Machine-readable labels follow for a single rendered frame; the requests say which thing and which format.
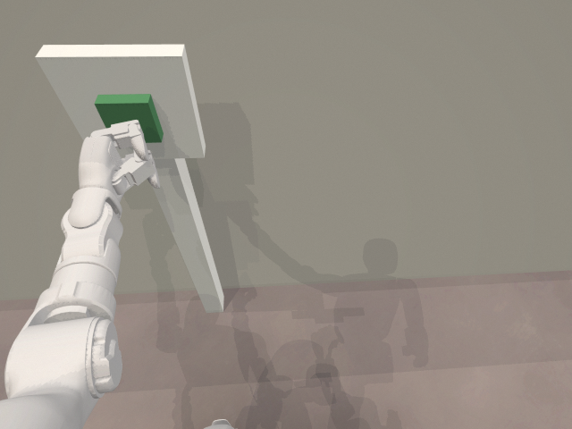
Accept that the robot left forearm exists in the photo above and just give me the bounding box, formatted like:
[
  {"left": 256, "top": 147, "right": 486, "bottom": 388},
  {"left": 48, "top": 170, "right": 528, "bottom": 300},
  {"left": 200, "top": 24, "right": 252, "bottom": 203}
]
[{"left": 4, "top": 187, "right": 123, "bottom": 399}]

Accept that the left robot hand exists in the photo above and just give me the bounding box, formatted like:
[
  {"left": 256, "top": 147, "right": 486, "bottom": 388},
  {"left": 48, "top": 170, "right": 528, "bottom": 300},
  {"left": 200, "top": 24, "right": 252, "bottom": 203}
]
[{"left": 79, "top": 120, "right": 160, "bottom": 202}]

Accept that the left robot upper arm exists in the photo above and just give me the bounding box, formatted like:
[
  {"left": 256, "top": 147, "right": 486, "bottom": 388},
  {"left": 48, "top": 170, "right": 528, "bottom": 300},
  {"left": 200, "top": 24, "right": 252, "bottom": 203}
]
[{"left": 0, "top": 316, "right": 122, "bottom": 429}]

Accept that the left robot shin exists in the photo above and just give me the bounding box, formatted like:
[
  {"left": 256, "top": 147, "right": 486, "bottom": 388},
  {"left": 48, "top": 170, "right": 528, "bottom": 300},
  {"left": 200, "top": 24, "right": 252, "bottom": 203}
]
[{"left": 212, "top": 419, "right": 231, "bottom": 426}]

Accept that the panel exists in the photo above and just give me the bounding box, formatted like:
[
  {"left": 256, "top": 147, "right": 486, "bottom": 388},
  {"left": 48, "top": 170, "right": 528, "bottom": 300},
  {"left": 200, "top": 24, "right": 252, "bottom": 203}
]
[{"left": 35, "top": 45, "right": 224, "bottom": 313}]

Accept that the button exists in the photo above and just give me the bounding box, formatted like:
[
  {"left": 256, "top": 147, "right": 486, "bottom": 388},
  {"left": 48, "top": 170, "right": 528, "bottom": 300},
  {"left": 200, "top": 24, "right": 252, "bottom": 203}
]
[{"left": 95, "top": 94, "right": 164, "bottom": 143}]

